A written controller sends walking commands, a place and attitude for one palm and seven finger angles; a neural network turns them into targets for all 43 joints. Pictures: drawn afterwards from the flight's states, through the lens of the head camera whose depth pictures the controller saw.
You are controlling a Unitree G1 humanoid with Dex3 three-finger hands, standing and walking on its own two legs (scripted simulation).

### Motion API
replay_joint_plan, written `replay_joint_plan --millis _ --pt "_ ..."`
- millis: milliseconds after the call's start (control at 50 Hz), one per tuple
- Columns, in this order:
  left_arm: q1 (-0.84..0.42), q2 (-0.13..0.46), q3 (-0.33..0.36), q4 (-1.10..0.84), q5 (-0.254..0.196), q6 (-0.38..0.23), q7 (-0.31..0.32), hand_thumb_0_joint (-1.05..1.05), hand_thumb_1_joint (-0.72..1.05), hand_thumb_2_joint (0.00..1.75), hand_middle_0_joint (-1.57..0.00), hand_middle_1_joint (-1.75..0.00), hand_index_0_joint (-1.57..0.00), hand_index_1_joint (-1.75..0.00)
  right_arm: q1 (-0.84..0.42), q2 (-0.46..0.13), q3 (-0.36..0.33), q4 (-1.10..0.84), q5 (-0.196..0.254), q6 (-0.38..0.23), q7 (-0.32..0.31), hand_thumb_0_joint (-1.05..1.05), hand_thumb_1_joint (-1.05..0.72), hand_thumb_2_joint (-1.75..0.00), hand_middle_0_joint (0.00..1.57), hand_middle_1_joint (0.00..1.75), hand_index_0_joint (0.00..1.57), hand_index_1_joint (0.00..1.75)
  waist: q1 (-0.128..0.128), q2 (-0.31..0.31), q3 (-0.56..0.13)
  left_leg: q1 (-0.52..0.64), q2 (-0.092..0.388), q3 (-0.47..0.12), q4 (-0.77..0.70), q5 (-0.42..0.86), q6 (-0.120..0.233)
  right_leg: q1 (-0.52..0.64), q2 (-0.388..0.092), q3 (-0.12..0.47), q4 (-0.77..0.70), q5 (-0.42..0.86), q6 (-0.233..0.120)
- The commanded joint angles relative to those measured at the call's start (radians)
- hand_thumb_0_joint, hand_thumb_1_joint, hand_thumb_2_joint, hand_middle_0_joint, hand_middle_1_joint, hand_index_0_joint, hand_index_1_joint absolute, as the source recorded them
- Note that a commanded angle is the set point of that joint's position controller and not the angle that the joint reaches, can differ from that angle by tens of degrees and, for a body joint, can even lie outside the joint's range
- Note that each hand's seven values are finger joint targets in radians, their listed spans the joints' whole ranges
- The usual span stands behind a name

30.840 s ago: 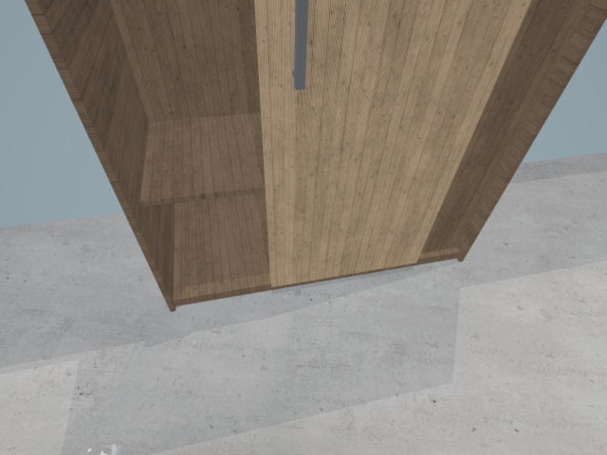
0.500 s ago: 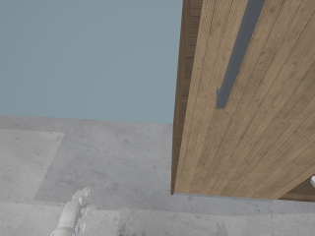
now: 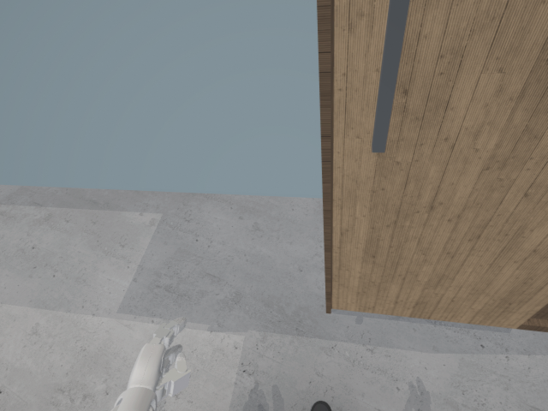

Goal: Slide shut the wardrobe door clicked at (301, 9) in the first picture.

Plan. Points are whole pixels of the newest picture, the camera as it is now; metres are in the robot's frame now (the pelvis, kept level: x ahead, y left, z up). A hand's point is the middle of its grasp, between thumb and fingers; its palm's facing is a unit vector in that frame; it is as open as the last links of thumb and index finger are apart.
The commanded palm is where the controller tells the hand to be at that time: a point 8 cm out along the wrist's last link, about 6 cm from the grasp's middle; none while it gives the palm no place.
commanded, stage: step back with the hand held close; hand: right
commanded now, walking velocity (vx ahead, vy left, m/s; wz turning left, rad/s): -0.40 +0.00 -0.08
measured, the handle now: (390, 48) +0.52 -0.16 +0.25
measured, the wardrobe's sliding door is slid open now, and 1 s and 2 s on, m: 0.00 0.00 0.00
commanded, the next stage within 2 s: stop stepping back and stand still in 0.14 s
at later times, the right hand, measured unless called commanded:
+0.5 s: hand out of the picture +0.07 -0.31 +0.18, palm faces +0.35 +0.83 -0.43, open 7.5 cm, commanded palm +0.01 -0.35 +0.17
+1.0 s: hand out of the picture -0.01 -0.41 +0.19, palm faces +0.44 +0.80 -0.41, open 7.5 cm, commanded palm -0.06 -0.44 +0.17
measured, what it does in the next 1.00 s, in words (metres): walks backwards: left foot, then right foot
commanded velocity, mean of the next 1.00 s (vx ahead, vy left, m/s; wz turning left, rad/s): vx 0.07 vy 0.12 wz -0.02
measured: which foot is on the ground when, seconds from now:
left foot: up 0.00-0.08, down 0.10-0.30, up 0.32-0.54, down 0.56-0.76, up 0.78-1.00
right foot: down 0.00-0.10, up 0.12-0.28, down 0.30-0.54, up 0.56-0.74, down 0.76-1.00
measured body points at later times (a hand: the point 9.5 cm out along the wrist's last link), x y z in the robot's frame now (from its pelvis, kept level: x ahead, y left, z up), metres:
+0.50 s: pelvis -0.13 -0.06 -0.01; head -0.13 -0.12 +0.44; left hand +0.00 +0.17 -0.07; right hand +0.04 -0.35 +0.20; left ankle -0.16 +0.07 -0.71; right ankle -0.02 -0.10 -0.74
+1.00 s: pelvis -0.20 -0.14 +0.00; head -0.23 -0.19 +0.45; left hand -0.06 +0.07 -0.07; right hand -0.04 -0.45 +0.21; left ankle -0.16 -0.01 -0.70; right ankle -0.16 -0.22 -0.75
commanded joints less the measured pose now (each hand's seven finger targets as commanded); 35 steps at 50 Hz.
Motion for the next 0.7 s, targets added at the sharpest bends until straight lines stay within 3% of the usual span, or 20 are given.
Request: replay_joint_plan --millis 0,40,80,100,120,180,220,240,260,280,320,360,420,480,520,540,560,580,620,680 --pt "-0.063 0.184 0.071 -0.125 0.014 -0.03 0.005 0.0 0.9 0.9 -0.2 -0.3 -0.2 -0.3 0.047 -0.174 -0.172 -0.213 0.037 -0.061 -0.022 0.0 -0.9 -0.9 0.2 0.3 0.2 0.3 -0.022 -0.278 -0.243 0.054 -0.013 0.04 -0.252 0.04 0.042 0.217 -0.179 0.215 -0.134 -0.334 0.165" --pt "-0.05 0.185 0.071 -0.117 0.008 -0.012 0.003 0.0 0.9 0.9 -0.2 -0.3 -0.2 -0.3 0.063 -0.195 -0.182 -0.196 0.043 -0.064 -0.016 0.0 -0.9 -0.9 0.2 0.3 0.2 0.3 -0.019 -0.187 -0.253 0.083 0.058 0.007 -0.448 0.189 0.077 0.213 -0.123 0.167 0.063 -0.336 0.185" --pt "-0.055 0.181 0.071 -0.126 -0.025 -0.004 0.005 0.0 0.9 0.9 -0.2 -0.3 -0.2 -0.3 0.001 -0.245 -0.183 -0.214 0.043 -0.087 -0.015 0.0 -0.9 -0.9 0.2 0.3 0.2 0.3 -0.004 0.144 -0.163 -0.24 0.369 -0.186 -0.591 0.319 0.182 0.263 0.039 0.105 0.696 -0.448 0.176" --pt "-0.084 0.169 0.061 -0.152 -0.019 -0.015 0.001 0.0 0.9 0.9 -0.2 -0.3 -0.2 -0.3 -0.033 -0.258 -0.202 -0.189 0.044 -0.088 -0.02 0.0 -0.9 -0.9 0.2 0.3 0.2 0.3 -0.017 0.2 -0.087 -0.276 0.466 -0.202 -0.557 0.462 0.226 0.086 0.08 0.132 0.982 -0.583 0.171" --pt "-0.045 0.161 0.08 -0.118 -0.043 -0.022 -0.001 0.0 0.9 0.9 -0.2 -0.3 -0.2 -0.3 -0.05 -0.165 -0.139 -0.104 0.038 -0.064 -0.001 0.0 -0.9 -0.9 0.2 0.3 0.2 0.3 0.003 0.367 -0.019 -0.246 0.444 -0.177 -0.492 0.547 0.22 -0.075 0.072 0.225 1.054 -0.567 0.155" --pt "-0.118 0.15 0.037 -0.152 -0.041 -0.003 0.023 0.0 0.9 0.9 -0.2 -0.3 -0.2 -0.3 -0.131 -0.15 -0.119 -0.072 0.004 -0.056 -0.006 0.0 -0.9 -0.9 0.2 0.3 0.2 0.3 0.012 0.14 0.114 -0.154 0.339 -0.062 -0.31 0.782 0.146 -0.075 -0.021 0.203 0.711 -0.553 0.136" --pt "-0.094 0.162 0.029 -0.139 -0.039 -0.008 0.043 0.0 0.9 0.9 -0.2 -0.3 -0.2 -0.3 -0.182 -0.164 -0.114 -0.128 -0.013 -0.072 -0.02 0.0 -0.9 -0.9 0.2 0.3 0.2 0.3 0.028 -0.075 0.034 -0.075 0.245 -0.031 -0.141 0.763 0.071 0.044 0.032 0.103 0.234 -0.299 0.141" --pt "-0.069 0.176 0.05 -0.139 -0.04 -0.022 0.05 0.0 0.9 0.9 -0.2 -0.3 -0.2 -0.3 -0.155 -0.168 -0.113 -0.195 -0.012 -0.077 -0.025 0.0 -0.9 -0.9 0.2 0.3 0.2 0.3 0.023 -0.152 -0.023 -0.038 0.199 -0.02 -0.049 0.619 0.037 0.133 0.003 0.103 0.093 -0.122 0.131" --pt "-0.039 0.21 0.076 -0.163 -0.034 -0.044 0.041 0.0 0.9 0.9 -0.2 -0.3 -0.2 -0.3 -0.134 -0.156 -0.12 -0.274 -0.011 -0.093 -0.033 0.0 -0.9 -0.9 0.2 0.3 0.2 0.3 -0.001 -0.344 -0.127 -0.11 0.101 -0.005 0.096 0.266 0.0 0.229 -0.17 0.307 0.083 0.067 0.065" --pt "-0.027 0.208 0.091 -0.165 -0.036 -0.063 0.032 0.0 0.9 0.9 -0.2 -0.3 -0.2 -0.3 -0.154 -0.184 -0.133 -0.338 -0.003 -0.105 -0.033 0.0 -0.9 -0.9 0.2 0.3 0.2 0.3 0.002 -0.344 -0.187 -0.153 0.034 -0.042 0.187 -0.072 -0.006 0.259 -0.257 0.439 0.054 0.031 0.002" --pt "-0.035 0.193 0.092 -0.166 -0.019 -0.078 0.013 0.0 0.9 0.9 -0.2 -0.3 -0.2 -0.3 -0.089 -0.22 -0.205 -0.403 0.015 -0.092 -0.034 0.0 -0.9 -0.9 0.2 0.3 0.2 0.3 0.025 -0.338 -0.229 -0.166 0.017 -0.113 0.357 -0.07 -0.011 0.189 -0.267 0.627 -0.074 -0.459 0.05" --pt "-0.036 0.177 0.088 -0.163 -0.023 -0.073 -0.003 0.0 0.9 0.9 -0.2 -0.3 -0.2 -0.3 0.007 -0.212 -0.228 -0.423 0.003 -0.081 -0.046 0.0 -0.9 -0.9 0.2 0.3 0.2 0.3 0.009 -0.229 -0.208 -0.115 0.02 -0.081 0.285 0.013 -0.007 0.132 -0.217 0.506 -0.091 -0.637 0.052" --pt "-0.05 0.168 0.074 -0.149 -0.018 -0.037 -0.015 0.0 0.9 0.9 -0.2 -0.3 -0.2 -0.3 0.121 -0.161 -0.214 -0.25 0.0 -0.043 -0.037 0.0 -0.9 -0.9 0.2 0.3 0.2 0.3 -0.007 -0.352 -0.122 0.143 -0.053 0.082 0.052 -0.01 0.022 -0.13 -0.145 0.328 -0.176 -0.762 0.132" --pt "-0.026 0.175 0.072 -0.146 -0.02 0.006 0.004 0.0 0.9 0.9 -0.2 -0.3 -0.2 -0.3 0.106 -0.148 -0.182 -0.094 0.005 0.005 -0.011 0.0 -0.9 -0.9 0.2 0.3 0.2 0.3 -0.026 -0.201 -0.099 0.319 -0.051 0.097 -0.291 0.003 0.072 -0.183 -0.064 0.211 0.036 -0.679 0.186" --pt "0.015 0.184 0.087 -0.131 -0.044 0.026 0.01 0.0 0.9 0.9 -0.2 -0.3 -0.2 -0.3 -0.022 -0.155 -0.142 -0.09 0.007 0.023 0.01 0.0 -0.9 -0.9 0.2 0.3 0.2 0.3 0.004 0.229 -0.084 -0.012 0.252 -0.123 -0.481 0.265 0.2 -0.041 0.112 0.024 0.925 -0.493 0.15" --pt "-0.011 0.186 0.067 -0.151 -0.045 0.02 0.007 0.0 0.9 0.9 -0.2 -0.3 -0.2 -0.3 -0.108 -0.142 -0.127 -0.101 0.012 0.027 -0.005 0.0 -0.9 -0.9 0.2 0.3 0.2 0.3 0.022 0.214 -0.067 -0.093 0.376 -0.289 -0.514 0.274 0.278 -0.166 0.099 0.127 1.192 -0.488 0.133" --pt "-0.013 0.158 0.051 -0.138 -0.026 0.016 -0.004 0.0 0.9 0.9 -0.2 -0.3 -0.2 -0.3 -0.162 -0.213 -0.19 -0.074 0.025 0.015 -0.027 0.0 -0.9 -0.9 0.2 0.3 0.2 0.3 0.03 0.147 -0.03 -0.133 0.432 -0.247 -0.502 0.219 0.277 -0.242 0.02 0.187 1.334 -0.471 0.126" --pt "-0.003 0.176 0.077 -0.127 -0.044 0.014 0.006 0.0 0.9 0.9 -0.2 -0.3 -0.2 -0.3 -0.168 -0.105 -0.094 0.02 0.02 0.032 -0.015 0.0 -0.9 -0.9 0.2 0.3 0.2 0.3 0.031 0.261 0.051 -0.166 0.39 -0.292 -0.548 -0.027 0.24 -0.301 -0.021 0.241 1.239 -0.441 0.12" --pt "-0.055 0.196 0.078 -0.131 -0.045 0.02 0.019 0.0 0.9 0.9 -0.2 -0.3 -0.2 -0.3 -0.243 -0.09 -0.033 -0.007 -0.01 0.026 -0.014 0.0 -0.9 -0.9 0.2 0.3 0.2 0.3 0.039 0.104 0.157 -0.295 0.367 -0.256 -0.542 -0.085 0.222 -0.168 -0.093 0.223 0.974 -0.438 0.105" --pt "-0.049 0.159 0.059 -0.12 -0.031 0.002 0.05 0.0 0.9 0.9 -0.2 -0.3 -0.2 -0.3 -0.308 -0.105 -0.013 -0.172 -0.03 0.008 -0.046 0.0 -0.9 -0.9 0.2 0.3 0.2 0.3 0.03 -0.056 0.009 -0.205 0.262 -0.09 -0.328 -0.112 0.17 0.135 -0.025 0.073 0.389 -0.443 0.086"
